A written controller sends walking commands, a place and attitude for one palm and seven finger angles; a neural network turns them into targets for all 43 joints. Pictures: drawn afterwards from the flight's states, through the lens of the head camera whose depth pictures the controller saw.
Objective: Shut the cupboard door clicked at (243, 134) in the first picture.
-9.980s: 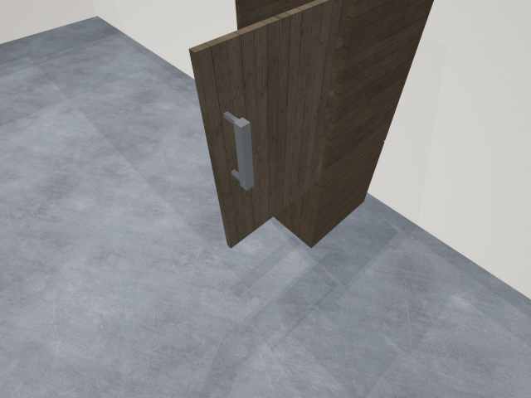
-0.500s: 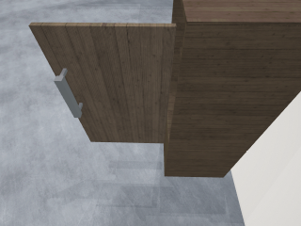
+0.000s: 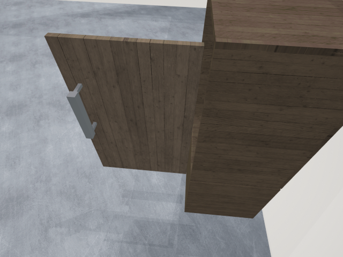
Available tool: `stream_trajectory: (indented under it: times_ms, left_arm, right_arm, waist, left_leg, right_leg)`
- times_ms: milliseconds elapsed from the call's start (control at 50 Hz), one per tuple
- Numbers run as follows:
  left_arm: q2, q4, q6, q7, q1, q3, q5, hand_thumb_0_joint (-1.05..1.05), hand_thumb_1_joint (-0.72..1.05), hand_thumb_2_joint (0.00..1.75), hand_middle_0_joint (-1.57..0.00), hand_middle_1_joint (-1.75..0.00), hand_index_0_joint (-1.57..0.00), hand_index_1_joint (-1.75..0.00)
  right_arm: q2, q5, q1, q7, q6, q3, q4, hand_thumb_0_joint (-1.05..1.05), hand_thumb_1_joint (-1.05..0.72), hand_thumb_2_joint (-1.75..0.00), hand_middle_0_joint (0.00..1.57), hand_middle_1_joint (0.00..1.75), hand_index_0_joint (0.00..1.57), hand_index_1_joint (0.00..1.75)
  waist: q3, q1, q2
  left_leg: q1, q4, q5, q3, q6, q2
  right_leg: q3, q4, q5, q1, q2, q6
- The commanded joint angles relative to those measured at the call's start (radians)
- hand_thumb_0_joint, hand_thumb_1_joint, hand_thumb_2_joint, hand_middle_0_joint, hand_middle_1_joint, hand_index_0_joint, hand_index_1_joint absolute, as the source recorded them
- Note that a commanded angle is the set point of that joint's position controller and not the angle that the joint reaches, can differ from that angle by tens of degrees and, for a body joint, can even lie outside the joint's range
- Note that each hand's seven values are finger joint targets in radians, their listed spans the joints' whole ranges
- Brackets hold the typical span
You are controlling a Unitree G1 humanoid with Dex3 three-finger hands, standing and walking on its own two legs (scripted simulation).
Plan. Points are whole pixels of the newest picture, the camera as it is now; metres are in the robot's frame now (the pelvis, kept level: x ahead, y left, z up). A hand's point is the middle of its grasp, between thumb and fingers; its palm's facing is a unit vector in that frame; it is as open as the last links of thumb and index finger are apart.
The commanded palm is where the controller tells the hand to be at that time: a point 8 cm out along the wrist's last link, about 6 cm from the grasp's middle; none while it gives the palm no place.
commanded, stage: come to a stop and stand still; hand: left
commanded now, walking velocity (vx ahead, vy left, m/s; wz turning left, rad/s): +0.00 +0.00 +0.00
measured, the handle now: (85, 112) +0.49 +0.30 +0.03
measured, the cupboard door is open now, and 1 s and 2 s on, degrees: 90 90 90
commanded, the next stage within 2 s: look again from close up in 0.32 s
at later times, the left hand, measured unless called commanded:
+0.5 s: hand out of the picture +0.03 +0.19 -0.18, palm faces +0.00 -0.97 -0.23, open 7.3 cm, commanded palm none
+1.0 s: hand out of the picture +0.02 +0.24 -0.18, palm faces -0.03 -0.96 -0.26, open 7.4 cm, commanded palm none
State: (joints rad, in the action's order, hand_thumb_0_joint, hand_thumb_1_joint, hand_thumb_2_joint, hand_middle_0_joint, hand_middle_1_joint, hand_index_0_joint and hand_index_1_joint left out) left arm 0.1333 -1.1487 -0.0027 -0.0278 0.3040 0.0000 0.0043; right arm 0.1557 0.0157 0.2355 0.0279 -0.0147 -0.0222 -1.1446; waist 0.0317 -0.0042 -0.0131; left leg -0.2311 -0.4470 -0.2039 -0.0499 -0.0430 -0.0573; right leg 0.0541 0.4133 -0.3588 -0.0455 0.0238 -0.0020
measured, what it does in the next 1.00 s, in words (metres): stands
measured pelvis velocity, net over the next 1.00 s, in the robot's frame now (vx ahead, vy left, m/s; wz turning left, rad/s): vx -0.02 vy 0.04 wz -0.02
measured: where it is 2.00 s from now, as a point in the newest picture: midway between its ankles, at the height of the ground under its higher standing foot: outside the picture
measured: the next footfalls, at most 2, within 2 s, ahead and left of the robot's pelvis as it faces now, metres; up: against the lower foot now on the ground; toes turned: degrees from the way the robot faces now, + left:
right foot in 1.52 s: +0.02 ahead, -0.05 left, +0.00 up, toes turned -10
left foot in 1.78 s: +0.14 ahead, +0.27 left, +0.00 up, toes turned +5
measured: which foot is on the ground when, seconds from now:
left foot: down 0.00-1.00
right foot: down 0.00-1.00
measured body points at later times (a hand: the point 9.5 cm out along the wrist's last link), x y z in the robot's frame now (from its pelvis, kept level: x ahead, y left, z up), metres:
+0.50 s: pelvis +0.02 +0.01 +0.00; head +0.05 +0.00 +0.44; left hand +0.03 +0.24 -0.16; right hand +0.03 -0.22 -0.16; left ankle +0.02 +0.15 -0.74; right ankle -0.09 -0.11 -0.74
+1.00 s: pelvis -0.02 +0.04 -0.01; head +0.00 +0.04 +0.44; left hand +0.02 +0.30 -0.16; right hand +0.06 -0.20 -0.15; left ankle +0.02 +0.15 -0.74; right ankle -0.09 -0.11 -0.74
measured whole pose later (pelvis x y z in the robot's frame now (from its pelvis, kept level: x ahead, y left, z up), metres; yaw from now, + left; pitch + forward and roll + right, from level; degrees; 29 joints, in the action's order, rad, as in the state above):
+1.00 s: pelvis -0.02 +0.04 -0.01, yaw -1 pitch -1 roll +0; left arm 0.24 -0.97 -0.02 -0.04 0.26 0.01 0.02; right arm 0.21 0.02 0.15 0.00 -0.03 -0.01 -0.97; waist 0.05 -0.02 -0.01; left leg -0.32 -0.59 -0.26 -0.09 0.02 -0.03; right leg 0.01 0.56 -0.40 -0.15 0.07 0.05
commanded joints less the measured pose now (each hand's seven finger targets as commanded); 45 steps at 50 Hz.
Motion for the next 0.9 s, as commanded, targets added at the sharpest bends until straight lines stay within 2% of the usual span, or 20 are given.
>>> stream_trajectory:
  times_ms: [0, 120, 200, 380, 400, 420, 440, 460, 480, 500, 520, 540, 580, 600, 620, 680, 720, 780, 800, 880]
  left_arm:
    - [0.117, 0.028, 0.019, -0.007, 0.048, -0.025, 0.001, 0.0, 0.9, 0.9, -0.2, -0.3, -0.2, -0.3]
    - [0.115, 0.025, 0.017, -0.009, 0.048, -0.024, 0.002, 0.0, 0.9, 0.9, -0.2, -0.3, -0.2, -0.3]
    - [0.119, 0.028, 0.018, -0.011, 0.052, -0.026, 0.002, 0.0, 0.9, 0.9, -0.2, -0.3, -0.2, -0.3]
    - [0.135, 0.039, 0.017, -0.011, 0.04, -0.028, 0.0, 0.0, 0.9, 0.9, -0.2, -0.3, -0.2, -0.3]
    - [0.268, 0.128, 0.024, -0.018, 0.017, -0.016, 0.013, 0.0, 0.9, 0.9, -0.2, -0.3, -0.2, -0.3]
    - [0.186, 0.134, 0.025, -0.024, 0.023, -0.03, 0.015, 0.0, 0.9, 0.9, -0.2, -0.3, -0.2, -0.3]
    - [0.177, 0.14, 0.029, -0.025, 0.034, -0.023, 0.011, 0.0, 0.9, 0.9, -0.2, -0.3, -0.2, -0.3]
    - [0.177, 0.147, 0.036, -0.027, 0.046, -0.029, 0.015, 0.0, 0.9, 0.9, -0.2, -0.3, -0.2, -0.3]
    - [0.18, 0.156, 0.039, -0.031, 0.045, -0.032, 0.018, 0.0, 0.9, 0.9, -0.2, -0.3, -0.2, -0.3]
    - [0.19, 0.165, 0.038, -0.033, 0.051, -0.03, 0.018, 0.0, 0.9, 0.9, -0.2, -0.3, -0.2, -0.3]
    - [0.192, 0.173, 0.037, -0.035, 0.057, -0.035, 0.017, 0.0, 0.9, 0.9, -0.2, -0.3, -0.2, -0.3]
    - [0.201, 0.184, 0.032, -0.036, 0.058, -0.038, 0.016, 0.0, 0.9, 0.9, -0.2, -0.3, -0.2, -0.3]
    - [0.212, 0.2, 0.023, -0.036, 0.06, -0.042, 0.018, 0.0, 0.9, 0.9, -0.2, -0.3, -0.2, -0.3]
    - [0.214, 0.21, 0.024, -0.035, 0.072, -0.037, 0.022, 0.0, 0.9, 0.9, -0.2, -0.3, -0.2, -0.3]
    - [0.218, 0.216, 0.019, -0.036, 0.066, -0.04, 0.018, 0.0, 0.9, 0.9, -0.2, -0.3, -0.2, -0.3]
    - [0.216, 0.233, 0.005, -0.032, 0.038, -0.039, 0.017, 0.0, 0.9, 0.9, -0.2, -0.3, -0.2, -0.3]
    - [0.213, 0.241, 0.003, -0.029, 0.04, -0.032, 0.018, 0.0, 0.9, 0.9, -0.2, -0.3, -0.2, -0.3]
    - [0.22, 0.241, -0.002, -0.024, 0.018, -0.031, 0.017, 0.0, 0.9, 0.9, -0.2, -0.3, -0.2, -0.3]
    - [0.219, 0.242, -0.002, -0.022, 0.022, -0.028, 0.019, 0.0, 0.9, 0.9, -0.2, -0.3, -0.2, -0.3]
    - [0.227, 0.231, -0.004, -0.015, 0.007, -0.026, 0.019, 0.0, 0.9, 0.9, -0.2, -0.3, -0.2, -0.3]
  right_arm:
    - [0.088, -0.004, 0.057, 0.014, 0.014, -0.011, 0.021, 0.0, -0.9, -0.9, 0.2, 0.3, 0.2, 0.3]
    - [0.092, -0.003, 0.055, 0.015, 0.016, -0.012, 0.019, 0.0, -0.9, -0.9, 0.2, 0.3, 0.2, 0.3]
    - [0.09, -0.003, 0.059, 0.017, 0.018, -0.01, 0.02, 0.0, -0.9, -0.9, 0.2, 0.3, 0.2, 0.3]
    - [0.097, -0.002, 0.064, 0.017, 0.02, -0.009, 0.019, 0.0, -0.9, -0.9, 0.2, 0.3, 0.2, 0.3]
    - [0.15, 0.007, 0.053, 0.0, 0.03, -0.001, 0.124, 0.0, -0.9, -0.9, 0.2, 0.3, 0.2, 0.3]
    - [0.153, 0.01, 0.044, 0.003, 0.042, -0.031, 0.132, 0.0, -0.9, -0.9, 0.2, 0.3, 0.2, 0.3]
    - [0.134, 0.009, 0.036, 0.001, 0.035, -0.023, 0.151, 0.0, -0.9, -0.9, 0.2, 0.3, 0.2, 0.3]
    - [0.127, 0.007, 0.033, 0.0, 0.033, -0.024, 0.17, 0.0, -0.9, -0.9, 0.2, 0.3, 0.2, 0.3]
    - [0.125, 0.009, 0.035, 0.0, 0.033, -0.025, 0.186, 0.0, -0.9, -0.9, 0.2, 0.3, 0.2, 0.3]
    - [0.128, 0.01, 0.033, -0.003, 0.031, -0.018, 0.206, 0.0, -0.9, -0.9, 0.2, 0.3, 0.2, 0.3]
    - [0.129, 0.011, 0.03, -0.004, 0.03, -0.02, 0.214, 0.0, -0.9, -0.9, 0.2, 0.3, 0.2, 0.3]
    - [0.127, 0.009, 0.025, -0.003, 0.026, -0.023, 0.22, 0.0, -0.9, -0.9, 0.2, 0.3, 0.2, 0.3]
    - [0.131, 0.007, 0.021, 0.0, 0.021, -0.026, 0.226, 0.0, -0.9, -0.9, 0.2, 0.3, 0.2, 0.3]
    - [0.139, 0.009, 0.03, -0.001, 0.023, -0.022, 0.227, 0.0, -0.9, -0.9, 0.2, 0.3, 0.2, 0.3]
    - [0.149, 0.006, 0.032, 0.0, 0.02, -0.026, 0.229, 0.0, -0.9, -0.9, 0.2, 0.3, 0.2, 0.3]
    - [0.172, 0.004, 0.0, -0.002, 0.009, -0.034, 0.232, 0.0, -0.9, -0.9, 0.2, 0.3, 0.2, 0.3]
    - [0.188, 0.003, -0.009, -0.006, 0.009, -0.032, 0.235, 0.0, -0.9, -0.9, 0.2, 0.3, 0.2, 0.3]
    - [0.203, 0.003, -0.043, -0.01, 0.005, -0.032, 0.241, 0.0, -0.9, -0.9, 0.2, 0.3, 0.2, 0.3]
    - [0.201, 0.002, -0.053, -0.012, 0.006, -0.03, 0.242, 0.0, -0.9, -0.9, 0.2, 0.3, 0.2, 0.3]
    - [0.204, 0.002, -0.075, -0.018, 0.004, -0.025, 0.244, 0.0, -0.9, -0.9, 0.2, 0.3, 0.2, 0.3]
  waist:
    - [0.023, 0.014, -0.006]
    - [0.033, 0.014, -0.003]
    - [0.016, 0.008, -0.022]
    - [0.012, 0.008, -0.003]
    - [0.071, 0.012, 0.175]
    - [0.032, 0.005, 0.153]
    - [-0.034, 0.0, 0.113]
    - [-0.072, 0.001, 0.02]
    - [-0.081, 0.003, -0.065]
    - [-0.087, 0.0, -0.122]
    - [-0.087, -0.001, -0.141]
    - [-0.073, 0.0, -0.111]
    - [-0.062, 0.0, -0.073]
    - [-0.085, -0.003, -0.061]
    - [-0.082, 0.003, -0.033]
    - [-0.037, 0.006, 0.041]
    - [-0.048, 0.002, 0.058]
    - [-0.024, 0.002, 0.049]
    - [-0.018, -0.004, 0.042]
    - [0.008, 0.0, 0.03]
  left_leg:
    - [0.101, 0.019, 0.224, 0.024, 0.03, -0.055]
    - [0.097, 0.019, 0.25, 0.023, 0.028, -0.053]
    - [0.105, 0.015, 0.272, 0.021, 0.031, -0.052]
    - [0.104, 0.013, 0.33, 0.023, 0.032, -0.048]
    - [0.157, 0.02, 0.343, 0.065, 0.054, -0.021]
    - [0.107, -0.05, 0.345, 0.058, 0.054, -0.065]
    - [0.113, -0.088, 0.335, 0.059, 0.063, -0.059]
    - [0.078, -0.129, 0.295, 0.051, 0.06, -0.053]
    - [0.03, -0.158, 0.271, 0.037, 0.058, -0.039]
    - [0.004, -0.163, 0.253, 0.016, 0.059, -0.028]
    - [-0.026, -0.176, 0.223, 0.01, 0.06, -0.016]
    - [-0.04, -0.175, 0.206, 0.004, 0.06, -0.01]
    - [-0.029, -0.176, 0.272, -0.001, 0.064, -0.014]
    - [0.002, -0.183, 0.36, -0.009, 0.07, -0.018]
    - [0.021, -0.186, 0.385, 0.0, 0.073, -0.025]
    - [0.054, -0.151, 0.37, 0.032, 0.077, -0.055]
    - [0.074, -0.14, 0.404, 0.044, 0.086, -0.069]
    - [0.043, -0.092, 0.276, 0.061, 0.086, -0.071]
    - [0.037, -0.084, 0.26, 0.06, 0.088, -0.07]
    - [0.005, -0.029, 0.062, 0.067, 0.08, -0.058]
  right_leg:
    - [-0.066, -0.097, 0.387, -0.107, 0.102, -0.021]
    - [-0.057, -0.09, 0.416, -0.095, 0.104, -0.018]
    - [-0.047, -0.089, 0.454, -0.07, 0.104, -0.017]
    - [-0.035, -0.076, 0.481, -0.048, 0.106, -0.014]
    - [-0.06, -0.025, 0.356, -0.117, 0.067, -0.03]
    - [-0.061, 0.005, 0.23, -0.175, 0.073, -0.018]
    - [-0.073, 0.002, 0.303, -0.151, 0.078, -0.028]
    - [-0.089, 0.006, 0.433, -0.128, 0.097, -0.028]
    - [-0.093, 0.032, 0.593, -0.09, 0.11, -0.03]
    - [-0.096, 0.064, 0.724, -0.058, 0.119, -0.029]
    - [-0.088, 0.087, 0.785, -0.041, 0.127, -0.027]
    - [-0.09, 0.1, 0.792, -0.044, 0.131, -0.028]
    - [-0.077, 0.125, 0.775, -0.065, 0.119, -0.024]
    - [-0.078, 0.149, 0.822, -0.063, 0.11, -0.019]
    - [-0.067, 0.151, 0.756, -0.082, 0.106, -0.017]
    - [-0.054, 0.122, 0.427, -0.175, 0.077, -0.013]
    - [-0.048, 0.123, 0.351, -0.184, 0.063, -0.01]
    - [-0.048, 0.106, 0.215, -0.202, 0.053, -0.004]
    - [-0.048, 0.098, 0.209, -0.201, 0.055, -0.004]
    - [-0.066, 0.054, 0.098, -0.222, 0.063, -0.007]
